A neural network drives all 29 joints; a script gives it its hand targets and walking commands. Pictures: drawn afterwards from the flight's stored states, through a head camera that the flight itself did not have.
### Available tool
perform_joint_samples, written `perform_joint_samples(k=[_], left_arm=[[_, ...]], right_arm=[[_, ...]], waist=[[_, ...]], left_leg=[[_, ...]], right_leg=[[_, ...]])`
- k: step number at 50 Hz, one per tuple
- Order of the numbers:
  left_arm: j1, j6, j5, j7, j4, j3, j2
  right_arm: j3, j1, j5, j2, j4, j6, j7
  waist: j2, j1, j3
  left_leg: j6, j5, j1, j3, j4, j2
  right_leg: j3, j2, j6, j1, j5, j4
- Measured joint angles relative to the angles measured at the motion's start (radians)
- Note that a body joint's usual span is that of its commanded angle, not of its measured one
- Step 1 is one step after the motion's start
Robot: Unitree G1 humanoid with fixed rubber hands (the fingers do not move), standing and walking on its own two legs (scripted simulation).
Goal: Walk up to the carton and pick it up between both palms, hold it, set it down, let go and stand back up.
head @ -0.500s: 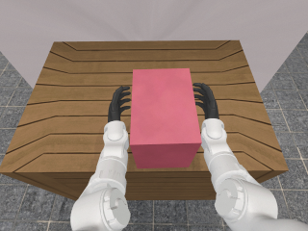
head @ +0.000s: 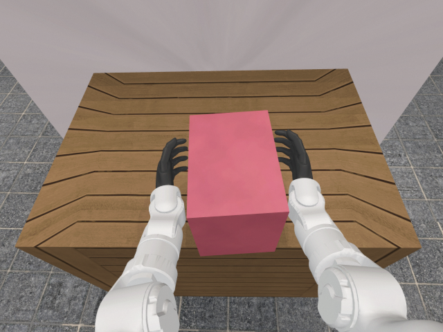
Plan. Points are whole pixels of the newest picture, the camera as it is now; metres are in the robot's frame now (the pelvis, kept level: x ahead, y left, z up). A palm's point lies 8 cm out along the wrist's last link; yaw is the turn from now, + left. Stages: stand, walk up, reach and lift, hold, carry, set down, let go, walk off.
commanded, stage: reach and lift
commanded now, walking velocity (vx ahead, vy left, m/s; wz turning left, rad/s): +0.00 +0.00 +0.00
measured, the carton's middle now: (233, 185) +0.41 +0.01 -0.03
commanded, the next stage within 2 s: hold in 1.90 s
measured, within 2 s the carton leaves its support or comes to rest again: leaves its support in 0.02 s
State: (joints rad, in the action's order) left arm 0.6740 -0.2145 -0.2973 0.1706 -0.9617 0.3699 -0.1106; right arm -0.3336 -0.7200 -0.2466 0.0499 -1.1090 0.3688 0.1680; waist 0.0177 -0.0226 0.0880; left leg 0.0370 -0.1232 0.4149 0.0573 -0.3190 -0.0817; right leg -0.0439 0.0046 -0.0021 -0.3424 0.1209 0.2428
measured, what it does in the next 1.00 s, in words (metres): stands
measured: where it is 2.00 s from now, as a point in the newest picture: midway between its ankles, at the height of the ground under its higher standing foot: outside the picture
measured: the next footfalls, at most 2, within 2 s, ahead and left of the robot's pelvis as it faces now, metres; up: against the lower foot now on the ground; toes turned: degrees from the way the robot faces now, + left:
none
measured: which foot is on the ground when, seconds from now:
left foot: down 0.00-1.00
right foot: down 0.00-1.00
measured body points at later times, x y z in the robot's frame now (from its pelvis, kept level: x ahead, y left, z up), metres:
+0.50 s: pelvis -0.03 +0.01 +0.00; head -0.04 +0.03 +0.45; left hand +0.38 +0.14 +0.12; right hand +0.38 -0.11 +0.12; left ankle +0.00 +0.14 -0.75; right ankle -0.02 -0.12 -0.75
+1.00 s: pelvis -0.04 +0.01 +0.00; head -0.06 +0.05 +0.45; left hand +0.36 +0.15 +0.15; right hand +0.36 -0.10 +0.15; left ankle +0.00 +0.14 -0.75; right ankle -0.02 -0.12 -0.75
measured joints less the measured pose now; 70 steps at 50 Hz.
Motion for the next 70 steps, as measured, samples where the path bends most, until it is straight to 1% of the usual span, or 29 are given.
perform_joint_samples(k=[6,11,14,18,22,26,32,37,43,48,52,57,70], left_arm=[[-0.011,0.038,0.058,0.009,0.005,-0.051,0.021],[0.024,0.102,0.067,0.002,-0.006,-0.056,0.038],[0.056,0.154,0.052,-0.008,-0.008,-0.039,0.040],[0.095,0.232,0.010,-0.026,0.014,0.004,0.030],[0.115,0.313,-0.043,-0.046,0.073,0.042,0.009],[0.100,0.385,-0.073,-0.060,0.159,0.042,-0.006],[0.049,0.471,-0.075,-0.070,0.273,-0.007,-0.009],[-0.010,0.534,-0.058,-0.074,0.385,-0.073,0.006],[-0.017,0.616,-0.042,-0.073,0.465,-0.118,0.023],[-0.007,0.686,-0.052,-0.086,0.534,-0.120,0.024],[-0.009,0.726,-0.080,-0.115,0.585,-0.099,0.016],[-0.021,0.758,-0.107,-0.143,0.630,-0.087,0.008],[-0.079,0.799,-0.098,-0.155,0.751,-0.125,0.009]], right_arm=[[0.068,0.008,0.064,-0.004,0.033,-0.064,0.009],[0.061,-0.014,0.084,0.000,0.050,-0.140,0.012],[0.030,-0.033,0.083,0.005,0.056,-0.187,0.008],[-0.022,-0.055,0.074,0.014,0.070,-0.245,-0.003],[-0.054,-0.070,0.073,0.019,0.091,-0.291,-0.017],[-0.050,-0.066,0.087,0.025,0.113,-0.316,-0.025],[0.001,-0.038,0.128,0.029,0.134,-0.331,-0.020],[0.121,0.004,0.227,0.020,0.199,-0.359,0.010],[0.203,0.015,0.304,-0.001,0.268,-0.418,0.035],[0.241,0.007,0.344,-0.015,0.328,-0.478,0.048],[0.255,0.005,0.352,-0.012,0.358,-0.508,0.054],[0.253,0.019,0.343,0.003,0.378,-0.518,0.054],[0.326,0.082,0.382,-0.009,0.496,-0.538,0.083]], waist=[[0.010,0.005,0.018],[0.002,0.015,0.016],[-0.011,0.019,0.010],[-0.035,0.020,-0.003],[-0.057,0.017,-0.030],[-0.070,0.017,-0.058],[-0.081,0.028,-0.088],[-0.090,0.054,-0.117],[-0.101,0.069,-0.120],[-0.102,0.076,-0.127],[-0.101,0.082,-0.135],[-0.100,0.088,-0.147],[-0.099,0.107,-0.183]], left_leg=[[-0.001,0.006,-0.015,-0.014,-0.008,0.001],[-0.004,0.015,-0.058,-0.019,-0.003,0.006],[-0.006,0.021,-0.091,-0.016,0.005,0.009],[-0.008,0.028,-0.140,-0.007,0.021,0.013],[-0.011,0.032,-0.195,0.005,0.036,0.017],[-0.013,0.029,-0.241,0.010,0.040,0.020],[-0.015,0.017,-0.283,0.003,0.027,0.024],[-0.016,0.006,-0.311,-0.012,0.008,0.027],[-0.018,0.001,-0.308,-0.020,-0.009,0.029],[-0.019,0.000,-0.315,-0.023,-0.012,0.032],[-0.020,-0.003,-0.336,-0.025,-0.009,0.035],[-0.019,-0.009,-0.362,-0.028,-0.006,0.037],[-0.011,-0.028,-0.382,-0.046,-0.025,0.032]], right_leg=[[-0.013,0.000,-0.001,0.024,-0.005,0.001],[-0.018,-0.004,-0.002,0.065,-0.007,0.005],[-0.015,-0.007,-0.003,0.092,-0.008,0.008],[-0.007,-0.012,-0.005,0.130,-0.009,0.009],[0.003,-0.015,-0.008,0.176,-0.010,0.005],[0.008,-0.019,-0.011,0.220,-0.009,0.000],[0.001,-0.023,-0.014,0.272,-0.001,0.001],[-0.013,-0.026,-0.017,0.313,0.008,0.006],[-0.021,-0.028,-0.017,0.311,0.019,0.028],[-0.024,-0.031,-0.018,0.317,0.024,0.036],[-0.026,-0.034,-0.020,0.337,0.030,0.038],[-0.030,-0.036,-0.020,0.365,0.038,0.036],[-0.046,-0.029,-0.017,0.403,0.049,0.028]])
